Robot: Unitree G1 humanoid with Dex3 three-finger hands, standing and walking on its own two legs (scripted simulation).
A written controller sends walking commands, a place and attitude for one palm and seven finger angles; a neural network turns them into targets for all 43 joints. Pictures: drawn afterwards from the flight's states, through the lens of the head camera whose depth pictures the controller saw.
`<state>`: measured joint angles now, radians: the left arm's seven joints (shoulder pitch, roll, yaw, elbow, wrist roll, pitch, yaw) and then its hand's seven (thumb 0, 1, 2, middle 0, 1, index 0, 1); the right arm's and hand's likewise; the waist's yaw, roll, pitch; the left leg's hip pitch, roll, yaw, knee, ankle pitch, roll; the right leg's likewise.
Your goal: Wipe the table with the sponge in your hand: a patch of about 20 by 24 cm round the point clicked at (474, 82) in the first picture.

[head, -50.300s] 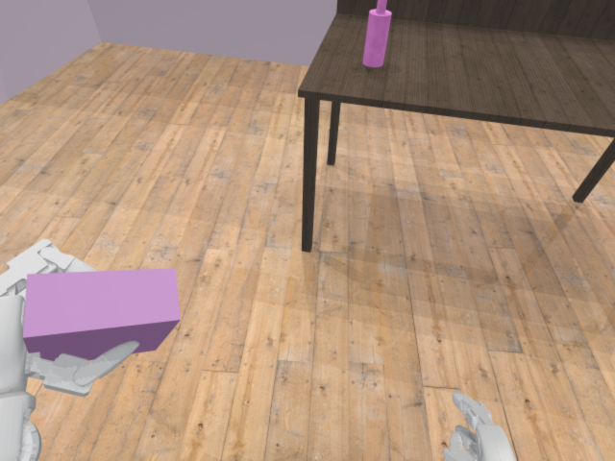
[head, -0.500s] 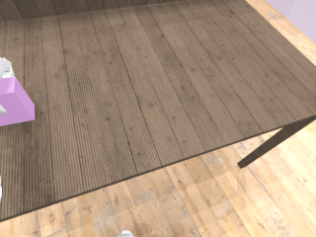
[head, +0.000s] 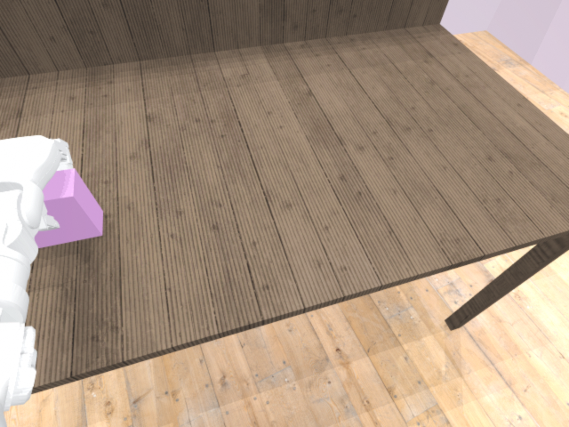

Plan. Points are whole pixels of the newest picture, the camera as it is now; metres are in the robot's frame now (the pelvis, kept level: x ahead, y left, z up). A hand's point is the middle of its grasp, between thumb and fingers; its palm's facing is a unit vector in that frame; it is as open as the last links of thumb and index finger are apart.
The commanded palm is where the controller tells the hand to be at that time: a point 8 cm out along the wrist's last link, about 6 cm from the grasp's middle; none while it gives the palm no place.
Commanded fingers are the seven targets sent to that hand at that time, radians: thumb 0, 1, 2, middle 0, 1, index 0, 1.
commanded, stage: wipe back along the first lane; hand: left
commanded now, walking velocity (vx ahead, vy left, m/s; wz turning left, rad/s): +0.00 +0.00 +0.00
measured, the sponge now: (49, 218) +0.40 +0.38 +0.02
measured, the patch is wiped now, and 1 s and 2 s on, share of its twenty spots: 0.95 0.95 0.95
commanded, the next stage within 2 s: lift the sponge slowly off the table in 0.94 s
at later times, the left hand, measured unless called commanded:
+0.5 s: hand (40, 220) +0.36 +0.34 +0.08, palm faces -0.06 +0.01 -1.00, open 9.3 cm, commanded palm +0.32 +0.33 +0.12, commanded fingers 0.00 0.10 1.30 -1.20 -1.60 -1.20 -1.60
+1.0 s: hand (39, 255) +0.31 +0.32 +0.08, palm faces -0.04 +0.00 -1.00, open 9.3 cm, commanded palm +0.27 +0.31 +0.12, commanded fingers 0.00 0.10 1.30 -1.20 -1.60 -1.20 -1.60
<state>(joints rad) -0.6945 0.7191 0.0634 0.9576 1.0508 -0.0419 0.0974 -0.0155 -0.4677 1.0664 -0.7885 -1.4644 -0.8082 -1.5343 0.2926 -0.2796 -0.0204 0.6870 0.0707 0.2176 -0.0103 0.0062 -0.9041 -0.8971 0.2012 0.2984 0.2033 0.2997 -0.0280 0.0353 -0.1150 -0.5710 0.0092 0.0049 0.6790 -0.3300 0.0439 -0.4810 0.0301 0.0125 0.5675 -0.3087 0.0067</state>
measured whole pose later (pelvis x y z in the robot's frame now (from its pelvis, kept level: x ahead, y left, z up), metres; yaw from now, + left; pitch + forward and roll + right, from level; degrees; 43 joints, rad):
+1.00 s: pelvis +0.01 -0.02 +0.01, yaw +1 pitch +5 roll -1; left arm -0.16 0.59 0.05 0.33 0.93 0.12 0.07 0.00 -0.46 1.07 -0.78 -1.48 -0.80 -1.54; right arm 0.15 -0.29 0.00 0.64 0.08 0.18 -0.02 0.01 -0.91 -0.90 0.20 0.30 0.20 0.30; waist 0.05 0.07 -0.07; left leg -0.36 0.00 0.00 0.56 -0.30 0.03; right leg -0.28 0.02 0.01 0.48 -0.30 0.00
